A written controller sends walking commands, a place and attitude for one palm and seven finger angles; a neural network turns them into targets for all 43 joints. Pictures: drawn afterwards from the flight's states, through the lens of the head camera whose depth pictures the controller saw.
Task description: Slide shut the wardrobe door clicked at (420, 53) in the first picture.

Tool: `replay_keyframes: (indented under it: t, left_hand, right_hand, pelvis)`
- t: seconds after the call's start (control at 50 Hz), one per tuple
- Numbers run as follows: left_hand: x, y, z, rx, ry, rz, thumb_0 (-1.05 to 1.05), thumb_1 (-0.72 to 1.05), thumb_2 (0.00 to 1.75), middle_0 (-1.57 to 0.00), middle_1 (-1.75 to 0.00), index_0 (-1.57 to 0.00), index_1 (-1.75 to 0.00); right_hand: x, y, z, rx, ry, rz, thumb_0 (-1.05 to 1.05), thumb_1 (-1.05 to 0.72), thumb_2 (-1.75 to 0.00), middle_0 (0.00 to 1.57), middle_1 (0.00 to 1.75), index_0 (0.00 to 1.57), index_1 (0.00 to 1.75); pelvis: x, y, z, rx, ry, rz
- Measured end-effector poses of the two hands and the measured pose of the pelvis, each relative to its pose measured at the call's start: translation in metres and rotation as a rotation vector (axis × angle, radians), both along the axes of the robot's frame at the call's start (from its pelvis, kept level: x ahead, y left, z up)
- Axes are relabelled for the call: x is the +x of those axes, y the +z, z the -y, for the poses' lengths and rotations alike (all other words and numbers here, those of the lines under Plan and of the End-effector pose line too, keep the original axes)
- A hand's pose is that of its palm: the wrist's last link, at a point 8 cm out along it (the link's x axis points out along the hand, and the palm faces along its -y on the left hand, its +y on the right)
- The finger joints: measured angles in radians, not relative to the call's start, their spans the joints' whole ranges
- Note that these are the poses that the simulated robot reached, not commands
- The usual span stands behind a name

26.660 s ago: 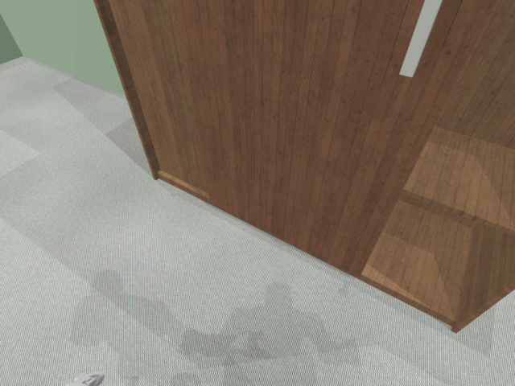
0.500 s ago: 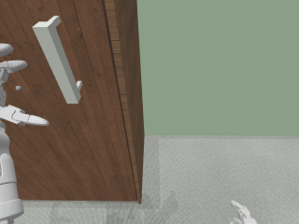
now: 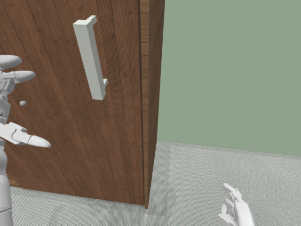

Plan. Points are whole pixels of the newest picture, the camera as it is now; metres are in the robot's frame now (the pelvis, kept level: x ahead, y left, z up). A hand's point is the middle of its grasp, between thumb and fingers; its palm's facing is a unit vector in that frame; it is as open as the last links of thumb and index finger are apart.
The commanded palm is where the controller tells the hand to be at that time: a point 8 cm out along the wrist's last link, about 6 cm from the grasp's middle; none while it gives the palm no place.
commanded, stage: draw the hand back to the body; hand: left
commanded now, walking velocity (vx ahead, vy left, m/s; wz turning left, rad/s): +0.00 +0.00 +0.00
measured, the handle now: (95, 59) +0.39 +0.21 +0.27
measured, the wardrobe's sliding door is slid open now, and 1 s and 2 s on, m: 0.00 0.00 0.00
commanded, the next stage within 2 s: step back with the hand held close in 1.58 s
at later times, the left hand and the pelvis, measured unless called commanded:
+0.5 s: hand (36, 126) +0.21 +0.26 +0.22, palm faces +0.16 -0.99 -0.06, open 14.6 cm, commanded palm +0.16 +0.30 +0.23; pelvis -0.01 -0.01 +0.01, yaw +0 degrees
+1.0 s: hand (43, 137) +0.21 +0.26 +0.19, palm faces +0.47 -0.81 -0.35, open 10.8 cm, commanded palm +0.15 +0.29 +0.20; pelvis +0.00 +0.00 +0.01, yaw -2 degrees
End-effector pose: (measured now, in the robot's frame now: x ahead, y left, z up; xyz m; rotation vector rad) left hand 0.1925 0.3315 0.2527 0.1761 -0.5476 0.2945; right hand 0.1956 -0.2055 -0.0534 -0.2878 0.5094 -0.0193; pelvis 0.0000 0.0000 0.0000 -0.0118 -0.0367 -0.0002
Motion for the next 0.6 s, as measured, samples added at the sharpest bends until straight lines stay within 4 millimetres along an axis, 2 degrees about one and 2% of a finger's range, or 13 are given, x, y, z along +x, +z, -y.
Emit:
replay_keyframes:
  t: [0.06, 0.16, 0.26, 0.4, 0.52, 0.6]
  left_hand:
    - [0.004, -0.003, 0.001, -0.018, -0.016, -0.045, -0.01, -0.56, 0.20, -0.25, -1.15, -0.25, -1.15]
    - [0.017, -0.016, 0.008, -0.054, -0.076, -0.274, -0.01, -0.56, 0.20, -0.25, -1.15, -0.25, -1.15]
    - [0.013, -0.020, 0.017, -0.078, -0.171, -0.422, -0.01, -0.55, 0.20, -0.25, -1.15, -0.25, -1.15]
    - [-0.007, -0.017, 0.014, -0.122, -0.146, -0.416, -0.01, -0.55, 0.20, -0.25, -1.15, -0.25, -1.15]
    - [-0.016, -0.030, 0.023, -0.134, -0.134, -0.442, -0.01, -0.52, 0.22, -0.25, -1.13, -0.25, -1.13]
    - [-0.024, -0.024, 0.029, 0.028, 0.095, -0.332, -0.01, -0.44, 0.25, -0.25, -1.08, -0.25, -1.08]
  right_hand:
    - [0.000, -0.001, -0.004, 0.004, 0.001, -0.007, 0.01, -0.90, -0.90, 0.21, 0.30, 0.20, 0.30]
    - [0.002, 0.001, -0.009, 0.039, -0.013, 0.012, 0.02, -0.90, -0.90, 0.21, 0.30, 0.21, 0.30]
    - [0.007, 0.010, -0.011, 0.080, -0.020, 0.064, 0.02, -0.90, -0.90, 0.21, 0.30, 0.21, 0.30]
    - [0.015, 0.023, -0.007, 0.090, 0.008, 0.117, 0.02, -0.90, -0.90, 0.21, 0.30, 0.20, 0.30]
    - [0.012, 0.025, 0.001, 0.073, 0.015, 0.127, 0.02, -0.90, -0.90, 0.21, 0.30, 0.20, 0.30]
    - [0.002, 0.023, 0.007, 0.052, 0.023, 0.128, 0.01, -0.90, -0.90, 0.21, 0.30, 0.20, 0.30]
  pelvis:
    - [0.000, 0.000, -0.001, -0.001, 0.004, 0.006]
    - [0.002, 0.003, -0.004, 0.000, 0.000, 0.021]
    - [0.004, 0.006, -0.004, 0.003, -0.011, 0.037]
    - [0.001, 0.006, 0.000, 0.002, -0.004, 0.054]
    - [-0.007, 0.005, 0.006, 0.002, 0.006, 0.067]
    - [-0.013, 0.005, 0.010, -0.001, 0.005, 0.063]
